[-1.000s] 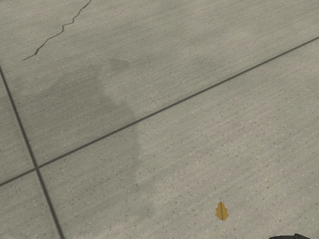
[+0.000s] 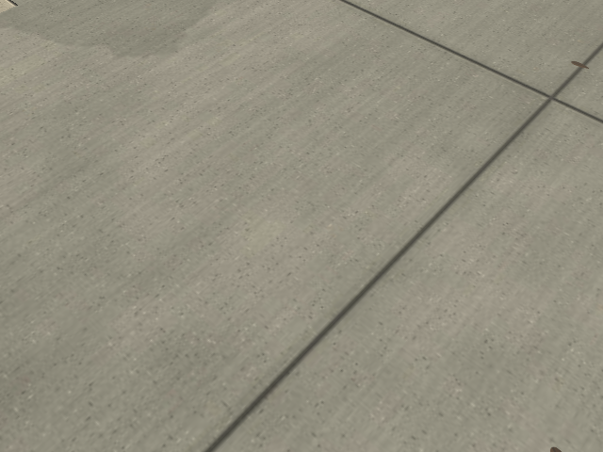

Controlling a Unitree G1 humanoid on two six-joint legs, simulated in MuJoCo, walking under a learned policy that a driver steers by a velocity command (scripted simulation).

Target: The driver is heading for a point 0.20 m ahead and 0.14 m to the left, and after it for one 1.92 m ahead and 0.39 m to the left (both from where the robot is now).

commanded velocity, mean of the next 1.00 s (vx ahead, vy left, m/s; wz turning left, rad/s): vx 1.00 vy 0.00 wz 0.33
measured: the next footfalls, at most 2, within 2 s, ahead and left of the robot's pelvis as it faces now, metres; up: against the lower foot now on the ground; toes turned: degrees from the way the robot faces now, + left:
left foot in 0.06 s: +0.26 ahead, +0.02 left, +0.00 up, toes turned +7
right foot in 0.48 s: +0.72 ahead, -0.01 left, +0.00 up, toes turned +32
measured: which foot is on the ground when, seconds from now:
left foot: up 0.00-0.04, down 0.06-0.48, up 0.50-0.84, down 0.86-1.00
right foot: down 0.00-0.06, up 0.08-0.46, down 0.48-0.88, up 0.90-1.00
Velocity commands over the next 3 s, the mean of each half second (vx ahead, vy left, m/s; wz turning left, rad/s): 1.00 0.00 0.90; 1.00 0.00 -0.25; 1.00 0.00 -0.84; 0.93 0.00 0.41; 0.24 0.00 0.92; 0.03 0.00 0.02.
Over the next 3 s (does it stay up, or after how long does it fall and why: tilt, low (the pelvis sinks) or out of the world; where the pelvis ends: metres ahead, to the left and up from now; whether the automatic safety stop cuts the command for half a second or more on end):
stays up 2.10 0.38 0.01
